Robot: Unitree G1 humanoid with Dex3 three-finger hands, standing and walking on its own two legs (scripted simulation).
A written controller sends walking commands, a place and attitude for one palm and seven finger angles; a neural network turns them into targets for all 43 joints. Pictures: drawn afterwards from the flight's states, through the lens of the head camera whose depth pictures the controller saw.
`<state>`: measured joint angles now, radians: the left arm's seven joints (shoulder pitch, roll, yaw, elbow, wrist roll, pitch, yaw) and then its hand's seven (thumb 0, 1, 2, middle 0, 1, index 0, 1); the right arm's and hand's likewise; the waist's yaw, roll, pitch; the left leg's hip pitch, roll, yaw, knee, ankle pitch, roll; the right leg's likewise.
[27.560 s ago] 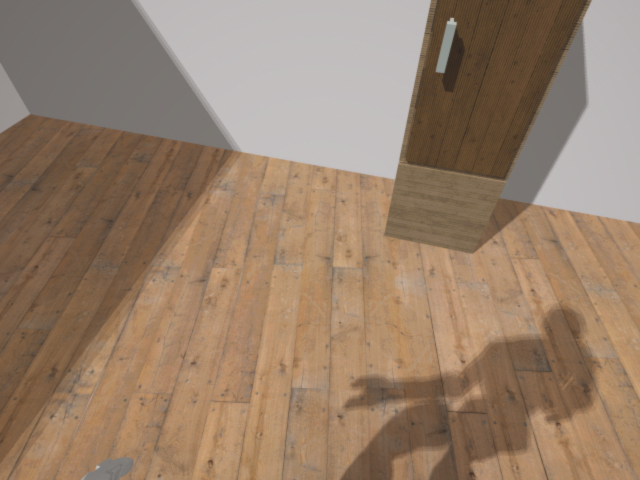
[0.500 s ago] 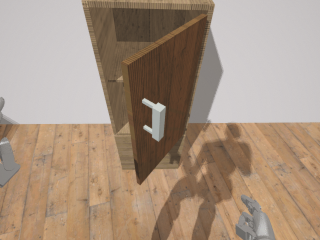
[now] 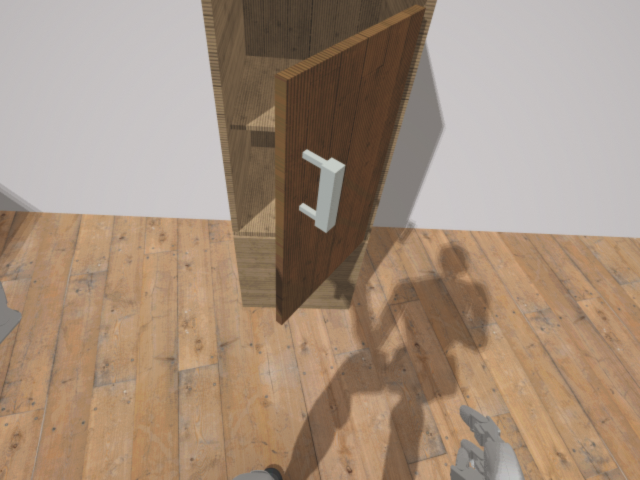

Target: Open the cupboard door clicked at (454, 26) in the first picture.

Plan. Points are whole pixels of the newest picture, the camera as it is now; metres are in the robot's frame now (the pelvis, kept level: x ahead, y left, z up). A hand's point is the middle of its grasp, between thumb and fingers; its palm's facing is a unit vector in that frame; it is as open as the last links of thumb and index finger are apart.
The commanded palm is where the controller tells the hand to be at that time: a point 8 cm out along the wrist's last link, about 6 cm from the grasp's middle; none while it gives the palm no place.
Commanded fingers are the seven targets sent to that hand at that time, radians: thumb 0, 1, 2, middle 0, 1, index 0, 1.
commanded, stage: step back with the hand held close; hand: left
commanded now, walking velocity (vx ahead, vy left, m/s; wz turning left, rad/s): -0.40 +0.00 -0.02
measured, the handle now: (317, 191) +0.50 +0.05 +0.07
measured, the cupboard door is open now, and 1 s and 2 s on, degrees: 51 51 51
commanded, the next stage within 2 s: stop stepping back and stand still in 0.02 s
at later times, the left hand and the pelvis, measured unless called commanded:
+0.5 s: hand (39, 437) +0.12 +0.22 +0.17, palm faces +0.38 -0.81 -0.45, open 7.4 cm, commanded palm +0.06 +0.26 +0.18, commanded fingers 0.00 0.90 0.90 -0.20 -0.30 -0.20 -0.30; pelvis -0.10 -0.03 -0.01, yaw -4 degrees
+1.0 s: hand out of the picture +0.07 +0.23 +0.17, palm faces +0.41 -0.78 -0.47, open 7.4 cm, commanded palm +0.02 +0.27 +0.18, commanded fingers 0.00 0.90 0.90 -0.20 -0.30 -0.20 -0.30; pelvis -0.13 -0.02 +0.00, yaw -2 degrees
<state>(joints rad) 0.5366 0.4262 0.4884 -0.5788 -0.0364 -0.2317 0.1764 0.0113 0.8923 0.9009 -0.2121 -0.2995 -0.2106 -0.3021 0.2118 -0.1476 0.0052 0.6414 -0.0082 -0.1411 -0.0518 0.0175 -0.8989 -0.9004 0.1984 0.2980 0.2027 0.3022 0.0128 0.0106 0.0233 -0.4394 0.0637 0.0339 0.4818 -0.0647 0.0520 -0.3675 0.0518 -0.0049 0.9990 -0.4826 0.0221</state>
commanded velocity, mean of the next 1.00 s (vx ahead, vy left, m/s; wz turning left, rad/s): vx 0.10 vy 0.03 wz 0.00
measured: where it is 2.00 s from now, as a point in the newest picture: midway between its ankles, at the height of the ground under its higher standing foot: outside the picture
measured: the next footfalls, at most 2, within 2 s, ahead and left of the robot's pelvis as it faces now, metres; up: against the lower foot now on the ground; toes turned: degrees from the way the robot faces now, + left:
right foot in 0.16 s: -0.08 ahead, -0.12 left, +0.00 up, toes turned -5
left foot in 0.32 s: +0.04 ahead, +0.06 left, +0.00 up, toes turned -1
